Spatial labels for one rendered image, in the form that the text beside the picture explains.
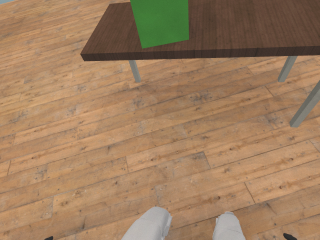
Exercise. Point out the left robot thigh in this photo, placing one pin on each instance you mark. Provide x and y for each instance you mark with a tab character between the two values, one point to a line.
152	225

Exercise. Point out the carton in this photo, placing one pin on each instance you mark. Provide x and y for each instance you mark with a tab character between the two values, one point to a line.
161	22

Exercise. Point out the table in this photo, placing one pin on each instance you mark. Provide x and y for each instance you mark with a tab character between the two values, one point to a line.
219	29

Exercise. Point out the right robot shin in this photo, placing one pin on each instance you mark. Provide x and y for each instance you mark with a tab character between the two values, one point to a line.
231	213

